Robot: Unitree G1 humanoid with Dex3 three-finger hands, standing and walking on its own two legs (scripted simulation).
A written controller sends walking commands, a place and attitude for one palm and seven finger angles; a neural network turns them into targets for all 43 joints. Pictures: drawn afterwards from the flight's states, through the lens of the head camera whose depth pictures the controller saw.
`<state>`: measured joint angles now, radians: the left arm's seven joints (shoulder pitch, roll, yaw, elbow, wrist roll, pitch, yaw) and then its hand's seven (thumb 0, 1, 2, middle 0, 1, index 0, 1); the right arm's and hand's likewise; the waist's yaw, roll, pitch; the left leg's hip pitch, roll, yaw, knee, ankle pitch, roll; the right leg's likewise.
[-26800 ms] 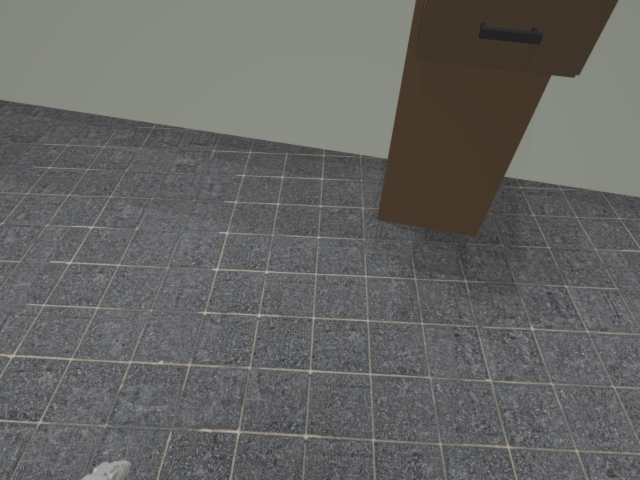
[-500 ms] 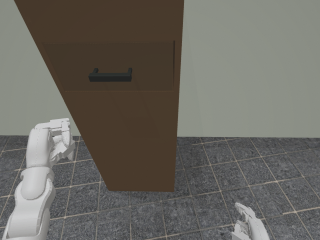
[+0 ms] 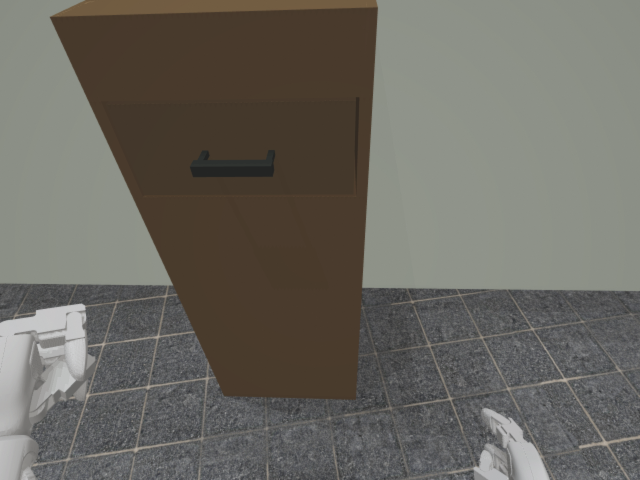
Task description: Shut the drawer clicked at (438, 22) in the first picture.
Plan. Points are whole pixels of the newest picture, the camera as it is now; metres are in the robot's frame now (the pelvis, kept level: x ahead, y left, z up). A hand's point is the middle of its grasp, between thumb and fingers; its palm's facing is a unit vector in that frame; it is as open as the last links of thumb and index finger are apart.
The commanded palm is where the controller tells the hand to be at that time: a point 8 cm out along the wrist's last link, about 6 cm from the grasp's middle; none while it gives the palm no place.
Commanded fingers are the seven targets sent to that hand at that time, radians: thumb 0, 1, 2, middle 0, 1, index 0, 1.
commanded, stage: draw the hand back to the body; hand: left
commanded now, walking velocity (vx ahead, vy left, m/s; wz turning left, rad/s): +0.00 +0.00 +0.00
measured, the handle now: (235, 161) +0.54 +0.20 +0.15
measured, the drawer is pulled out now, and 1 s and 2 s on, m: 0.00 0.00 0.00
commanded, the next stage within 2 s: step back with the hand held close in 0.12 s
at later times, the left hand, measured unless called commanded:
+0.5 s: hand (105, 343) +0.20 +0.24 +0.15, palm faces +0.29 -0.83 -0.48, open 3.3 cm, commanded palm +0.13 +0.29 +0.17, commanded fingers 0.00 0.90 0.90 -1.40 -1.60 -1.40 -1.60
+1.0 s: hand (51, 421) +0.12 +0.25 +0.15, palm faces +0.34 -0.84 -0.42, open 3.3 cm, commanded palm +0.05 +0.30 +0.17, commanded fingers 0.00 0.90 0.90 -1.40 -1.60 -1.40 -1.60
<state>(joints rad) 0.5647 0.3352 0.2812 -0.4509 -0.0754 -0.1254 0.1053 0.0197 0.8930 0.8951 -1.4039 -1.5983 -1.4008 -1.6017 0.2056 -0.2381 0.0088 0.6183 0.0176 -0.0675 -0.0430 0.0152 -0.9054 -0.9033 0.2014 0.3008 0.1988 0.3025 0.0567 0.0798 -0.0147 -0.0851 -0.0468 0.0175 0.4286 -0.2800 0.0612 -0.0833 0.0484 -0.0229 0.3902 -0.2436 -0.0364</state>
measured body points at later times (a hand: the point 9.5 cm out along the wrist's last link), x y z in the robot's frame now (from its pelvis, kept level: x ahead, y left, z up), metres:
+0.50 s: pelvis -0.01 +0.01 +0.00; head +0.01 -0.01 +0.45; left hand +0.18 +0.28 +0.18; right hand +0.16 -0.24 -0.09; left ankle -0.03 +0.08 -0.74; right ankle -0.02 -0.10 -0.74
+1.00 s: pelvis -0.07 +0.02 -0.01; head -0.05 +0.03 +0.44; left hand +0.10 +0.29 +0.17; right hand +0.10 -0.22 -0.09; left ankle -0.03 +0.08 -0.74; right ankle -0.02 -0.10 -0.74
